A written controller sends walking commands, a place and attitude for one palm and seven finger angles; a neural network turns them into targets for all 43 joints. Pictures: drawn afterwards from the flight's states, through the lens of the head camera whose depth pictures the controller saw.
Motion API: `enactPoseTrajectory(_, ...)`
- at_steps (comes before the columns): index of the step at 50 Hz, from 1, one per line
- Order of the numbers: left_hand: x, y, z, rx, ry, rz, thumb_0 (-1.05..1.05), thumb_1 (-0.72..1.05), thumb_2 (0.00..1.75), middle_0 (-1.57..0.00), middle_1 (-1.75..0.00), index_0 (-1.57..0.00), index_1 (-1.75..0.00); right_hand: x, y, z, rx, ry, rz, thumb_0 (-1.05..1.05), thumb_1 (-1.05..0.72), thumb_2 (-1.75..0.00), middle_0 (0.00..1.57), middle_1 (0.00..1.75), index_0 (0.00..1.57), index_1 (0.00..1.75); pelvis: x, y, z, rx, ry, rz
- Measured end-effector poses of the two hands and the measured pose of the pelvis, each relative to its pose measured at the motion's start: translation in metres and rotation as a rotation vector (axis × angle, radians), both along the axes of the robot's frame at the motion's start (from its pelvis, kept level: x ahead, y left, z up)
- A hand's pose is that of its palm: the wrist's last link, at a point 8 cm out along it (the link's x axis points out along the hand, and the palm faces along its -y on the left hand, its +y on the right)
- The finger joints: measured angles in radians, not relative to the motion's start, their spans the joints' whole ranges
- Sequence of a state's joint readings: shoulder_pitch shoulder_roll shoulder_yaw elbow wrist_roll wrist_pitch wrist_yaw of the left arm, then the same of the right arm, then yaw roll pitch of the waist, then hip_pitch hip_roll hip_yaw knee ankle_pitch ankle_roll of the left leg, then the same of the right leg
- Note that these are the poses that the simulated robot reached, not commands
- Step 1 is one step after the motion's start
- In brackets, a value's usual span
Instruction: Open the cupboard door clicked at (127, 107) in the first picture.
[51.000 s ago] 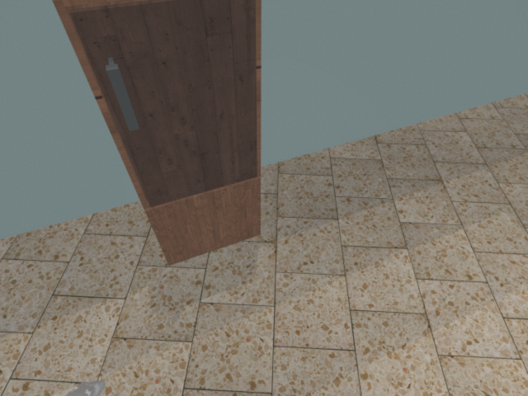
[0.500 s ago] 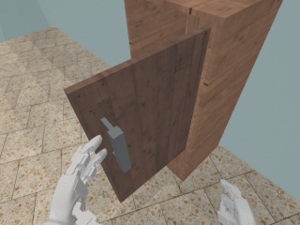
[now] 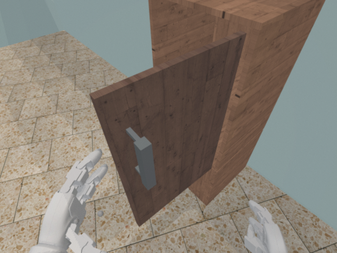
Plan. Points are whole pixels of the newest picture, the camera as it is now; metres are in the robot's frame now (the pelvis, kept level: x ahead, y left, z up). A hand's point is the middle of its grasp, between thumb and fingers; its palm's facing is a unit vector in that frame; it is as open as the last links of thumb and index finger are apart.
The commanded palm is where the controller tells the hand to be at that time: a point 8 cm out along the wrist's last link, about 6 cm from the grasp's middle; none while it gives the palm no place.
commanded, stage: draw the hand back to the body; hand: left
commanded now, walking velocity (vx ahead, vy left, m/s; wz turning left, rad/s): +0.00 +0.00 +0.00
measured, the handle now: (140, 159) +0.29 +0.09 +0.11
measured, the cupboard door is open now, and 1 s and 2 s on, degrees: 88 88 88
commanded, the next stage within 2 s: step back with the hand held close in 1.42 s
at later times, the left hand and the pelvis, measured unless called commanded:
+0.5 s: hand (57, 196) +0.18 +0.21 +0.15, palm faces +0.21 -0.94 -0.28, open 15.3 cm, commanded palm +0.14 +0.26 +0.17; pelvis +0.01 +0.01 +0.03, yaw +0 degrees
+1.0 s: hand (27, 161) +0.22 +0.26 +0.19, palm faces +0.41 -0.82 -0.39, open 9.6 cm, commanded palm +0.17 +0.30 +0.22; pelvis +0.03 +0.01 +0.05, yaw -1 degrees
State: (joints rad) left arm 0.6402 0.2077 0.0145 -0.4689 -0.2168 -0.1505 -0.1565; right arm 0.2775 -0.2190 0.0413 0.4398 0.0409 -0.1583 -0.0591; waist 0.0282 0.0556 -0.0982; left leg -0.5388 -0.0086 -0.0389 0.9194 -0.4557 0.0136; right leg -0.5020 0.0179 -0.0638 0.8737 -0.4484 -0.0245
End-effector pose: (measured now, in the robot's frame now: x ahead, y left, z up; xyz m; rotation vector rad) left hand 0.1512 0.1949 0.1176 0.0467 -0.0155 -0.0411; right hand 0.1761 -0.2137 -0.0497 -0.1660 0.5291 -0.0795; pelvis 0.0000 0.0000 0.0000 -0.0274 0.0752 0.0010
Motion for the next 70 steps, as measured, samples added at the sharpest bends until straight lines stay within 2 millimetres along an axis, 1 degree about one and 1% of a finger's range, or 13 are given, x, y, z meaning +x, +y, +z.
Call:
enactPoseTrajectory(7,-0.002,0.016,0.015,0.014,-0.011,0.018,-0.01,-0.50,0.30,-0.16,-0.30,-0.15,-0.30,0.000,0.011,0.005,0.008,-0.010,0.011,0.01,-0.90,-0.90,0.20,0.30,0.20,0.30,0.002,0.007,0.005,-0.005,-0.021,0.000)
enactPoseTrajectory(14,-0.002,0.029,0.023,0.025,-0.003,0.024,-0.01,-0.50,0.30,-0.16,-0.30,-0.15,-0.30,0.005,0.018,0.012,-0.002,-0.024,0.032,0.01,-0.90,-0.90,0.20,0.30,0.20,0.30,0.003,0.012,0.010,-0.007,-0.039,0.004)
enactPoseTrajectory(18,-0.003,0.039,0.030,0.037,-0.011,0.038,-0.01,-0.47,0.31,-0.16,-0.30,-0.15,-0.30,0.008,0.020,0.017,-0.006,-0.037,0.042,0.01,-0.90,-0.90,0.20,0.30,0.20,0.30,0.004,0.013,0.013,-0.008,-0.050,0.007)
enactPoseTrajectory(20,-0.003,0.044,0.037,0.125,-0.015,0.091,-0.01,-0.44,0.32,-0.16,-0.30,-0.15,-0.30,0.010,0.021,0.020,-0.019,-0.038,0.044,0.01,-0.90,-0.90,0.20,0.30,0.20,0.30,0.004,0.013,0.016,-0.007,-0.062,0.004)
enactPoseTrajectory(23,-0.004,0.053,0.046,0.213,-0.023,0.197,-0.01,-0.37,0.35,-0.16,-0.30,-0.15,-0.30,0.011,0.023,0.024,-0.030,-0.025,0.040,0.01,-0.90,-0.90,0.20,0.30,0.20,0.30,0.005,0.013,0.022,-0.006,-0.081,0.001)
enactPoseTrajectory(28,-0.004,0.064,0.053,0.275,-0.015,0.300,-0.01,-0.22,0.42,-0.17,-0.30,-0.16,-0.30,0.011,0.025,0.026,-0.038,0.015,0.047,0.01,-0.90,-0.90,0.20,0.30,0.20,0.30,0.008,0.014,0.031,-0.001,-0.105,-0.001)
enactPoseTrajectory(37,0.007,0.080,0.071,0.341,-0.044,0.374,0.00,0.08,0.54,-0.18,-0.30,-0.17,-0.30,0.015,0.023,0.022,-0.043,0.085,0.053,0.01,-0.90,-0.90,0.20,0.30,0.20,0.30,0.016,0.014,0.042,0.012,-0.132,-0.007)
enactPoseTrajectory(43,0.016,0.092,0.081,0.368,-0.065,0.420,0.00,0.28,0.63,-0.19,-0.30,-0.18,-0.30,0.021,0.016,0.023,-0.049,0.110,0.040,0.01,-0.90,-0.90,0.20,0.30,0.20,0.30,0.023,0.011,0.045,0.015,-0.140,-0.014)
enactPoseTrajectory(54,0.028,0.106,0.103,0.404,-0.134,0.480,0.01,0.66,0.80,-0.21,-0.30,-0.20,-0.30,0.031,0.003,0.024,-0.055,0.126,0.021,0.01,-0.90,-0.90,0.20,0.30,0.20,0.30,0.029,0.007,0.048,0.018,-0.148,-0.018)
enactPoseTrajectory(57,0.029,0.107,0.106,0.403,-0.141,0.492,0.01,0.75,0.83,-0.21,-0.30,-0.20,-0.30,0.032,0.002,0.024,-0.048,0.132,0.019,0.01,-0.90,-0.90,0.20,0.30,0.20,0.30,0.029,0.006,0.049,0.019,-0.148,-0.019)
enactPoseTrajectory(61,0.030,0.103,0.102,0.391,-0.123,0.483,0.01,0.83,0.87,-0.21,-0.30,-0.20,-0.30,0.030,0.000,0.022,-0.043,0.140,0.018,0.01,-0.90,-0.90,0.20,0.30,0.20,0.30,0.029,0.004,0.049,0.019,-0.148,-0.020)
enactPoseTrajectory(65,0.028,0.099,0.099,0.387,-0.113,0.470,0.01,0.86,0.88,-0.21,-0.30,-0.20,-0.30,0.027,-0.001,0.021,-0.041,0.147,0.014,0.01,-0.90,-0.90,0.20,0.30,0.20,0.30,0.028,0.003,0.049,0.020,-0.149,-0.021)
enactPoseTrajectory(70,0.025,0.099,0.100,0.391,-0.117,0.475,0.01,0.88,0.89,-0.21,-0.30,-0.21,-0.30,0.024,-0.002,0.020,-0.039,0.150,0.013,0.01,-0.90,-0.90,0.20,0.30,0.20,0.30,0.026,0.001,0.049,0.019,-0.155,-0.020)
